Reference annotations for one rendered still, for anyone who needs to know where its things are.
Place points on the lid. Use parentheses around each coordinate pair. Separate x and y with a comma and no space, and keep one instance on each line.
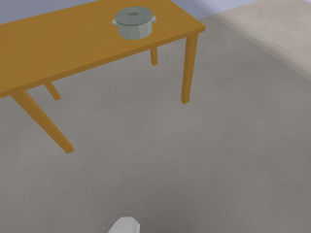
(144,16)

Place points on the pot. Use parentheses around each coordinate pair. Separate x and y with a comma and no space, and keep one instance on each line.
(135,32)

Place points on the robot left thigh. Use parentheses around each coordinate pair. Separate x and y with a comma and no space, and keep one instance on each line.
(125,224)

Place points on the table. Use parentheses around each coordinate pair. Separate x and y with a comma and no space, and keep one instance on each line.
(52,46)

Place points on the knob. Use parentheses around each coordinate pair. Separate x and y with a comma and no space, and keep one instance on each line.
(133,11)

